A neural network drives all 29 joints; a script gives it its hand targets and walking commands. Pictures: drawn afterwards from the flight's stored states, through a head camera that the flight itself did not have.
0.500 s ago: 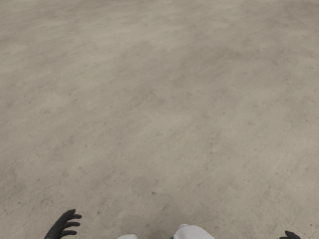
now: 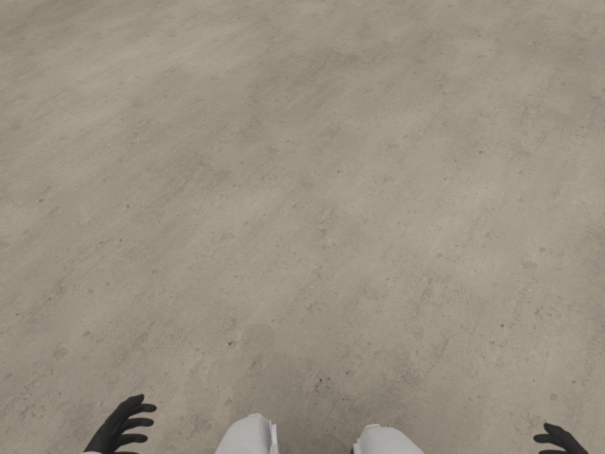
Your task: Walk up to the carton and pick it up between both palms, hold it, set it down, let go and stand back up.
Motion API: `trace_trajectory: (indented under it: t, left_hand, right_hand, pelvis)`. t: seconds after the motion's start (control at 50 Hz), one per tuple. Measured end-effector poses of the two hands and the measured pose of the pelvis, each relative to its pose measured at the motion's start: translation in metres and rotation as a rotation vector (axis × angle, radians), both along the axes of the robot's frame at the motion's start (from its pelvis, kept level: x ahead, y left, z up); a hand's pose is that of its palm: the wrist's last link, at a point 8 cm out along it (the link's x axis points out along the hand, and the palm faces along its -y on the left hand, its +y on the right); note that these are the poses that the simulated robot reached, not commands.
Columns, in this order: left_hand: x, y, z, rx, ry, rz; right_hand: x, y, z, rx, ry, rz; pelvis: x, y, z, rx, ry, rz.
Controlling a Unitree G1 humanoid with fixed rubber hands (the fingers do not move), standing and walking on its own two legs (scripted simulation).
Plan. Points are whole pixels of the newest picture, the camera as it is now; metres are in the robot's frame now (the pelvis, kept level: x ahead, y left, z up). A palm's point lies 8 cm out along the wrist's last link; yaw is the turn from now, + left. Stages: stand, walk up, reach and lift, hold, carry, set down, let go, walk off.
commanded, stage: walk up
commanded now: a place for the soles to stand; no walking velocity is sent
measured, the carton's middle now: out of the picture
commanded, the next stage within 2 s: none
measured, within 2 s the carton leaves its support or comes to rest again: neither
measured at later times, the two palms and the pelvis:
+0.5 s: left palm (241, 422) +0.17 +0.11 -0.07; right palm out of the picture -0.07 -0.46 -0.09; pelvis -0.05 -0.13 +0.00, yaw -18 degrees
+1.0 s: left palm (385, 388) +0.21 -0.08 -0.07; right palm out of the picture -0.24 -0.54 -0.08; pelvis -0.10 -0.23 -0.01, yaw -39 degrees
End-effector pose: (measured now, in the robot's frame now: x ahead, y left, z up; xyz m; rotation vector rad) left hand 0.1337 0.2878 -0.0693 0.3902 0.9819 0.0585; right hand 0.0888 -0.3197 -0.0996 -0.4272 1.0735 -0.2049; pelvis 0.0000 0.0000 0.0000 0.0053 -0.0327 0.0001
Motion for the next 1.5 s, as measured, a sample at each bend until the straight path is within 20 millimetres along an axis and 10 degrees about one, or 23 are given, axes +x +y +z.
trace_trajectory:
  t: [0.28, 0.44, 0.62, 0.88, 1.02, 1.26, 1.5]
  left_hand:
    - [0.017, -0.074, -0.017, -0.073, -0.019, -0.160]
    - [0.038, -0.150, -0.013, -0.014, -0.022, -0.319]
    - [0.041, -0.209, 0.002, -0.002, 0.007, -0.412]
    - [0.066, -0.305, -0.005, -0.066, -0.015, -0.610]
    - [0.070, -0.382, 0.001, -0.024, -0.052, -0.729]
    - [0.088, -0.468, 0.001, 0.004, -0.013, -0.896]
    - [0.095, -0.594, 0.002, -0.065, -0.028, -1.115]
  right_hand:
    - [-0.088, -0.080, 0.052, -0.160, -0.040, -0.147]
    - [-0.142, -0.137, 0.022, -0.097, -0.050, -0.257]
    - [-0.194, -0.152, 0.007, -0.009, -0.018, -0.378]
    - [-0.290, -0.191, 0.045, -0.141, -0.004, -0.555]
    - [-0.333, -0.225, 0.017, -0.075, -0.031, -0.641]
    - [-0.383, -0.227, 0.020, -0.040, -0.023, -0.828]
    - [-0.446, -0.240, 0.052, -0.154, -0.029, -1.010]
  pelvis:
    - [-0.029, -0.055, 0.005, -0.001, -0.056, -0.145]
    - [-0.049, -0.112, -0.009, 0.033, -0.008, -0.285]
    - [-0.064, -0.140, 0.001, -0.006, 0.023, -0.391]
    - [-0.080, -0.187, 0.006, 0.013, -0.033, -0.574]
    - [-0.099, -0.236, -0.007, 0.033, -0.004, -0.684]
    - [-0.101, -0.270, 0.001, 0.001, 0.066, -0.861]
    - [-0.104, -0.324, 0.007, 0.019, -0.039, -1.069]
